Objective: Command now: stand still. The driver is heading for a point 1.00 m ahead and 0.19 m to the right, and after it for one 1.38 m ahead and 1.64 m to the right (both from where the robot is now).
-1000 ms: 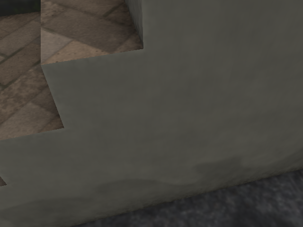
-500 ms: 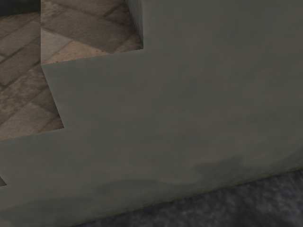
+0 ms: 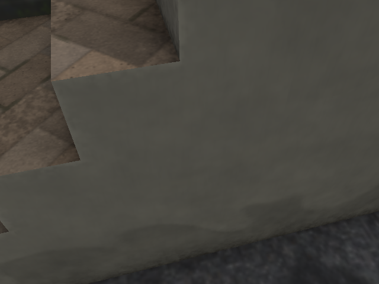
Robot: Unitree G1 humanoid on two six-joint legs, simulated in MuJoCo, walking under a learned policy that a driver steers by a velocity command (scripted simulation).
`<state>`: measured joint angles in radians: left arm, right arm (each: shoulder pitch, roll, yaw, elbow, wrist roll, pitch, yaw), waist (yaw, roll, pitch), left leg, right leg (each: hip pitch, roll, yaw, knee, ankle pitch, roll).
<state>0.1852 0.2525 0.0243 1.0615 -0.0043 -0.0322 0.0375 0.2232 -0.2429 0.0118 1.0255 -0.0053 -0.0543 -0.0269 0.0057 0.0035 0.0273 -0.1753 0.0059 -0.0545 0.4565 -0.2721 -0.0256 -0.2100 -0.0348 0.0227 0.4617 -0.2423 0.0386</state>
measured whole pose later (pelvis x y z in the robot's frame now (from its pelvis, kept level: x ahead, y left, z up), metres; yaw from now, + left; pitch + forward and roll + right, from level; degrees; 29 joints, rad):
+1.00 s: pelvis +0.02 +0.00 -0.01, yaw +0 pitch -1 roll +0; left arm 0.22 0.25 0.03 1.07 0.00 -0.05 0.05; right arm 0.25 -0.24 0.00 1.02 -0.01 -0.06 -0.04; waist 0.00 0.00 -0.01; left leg -0.18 0.00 -0.07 0.52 -0.31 -0.02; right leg -0.22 -0.03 0.04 0.54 -0.28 0.03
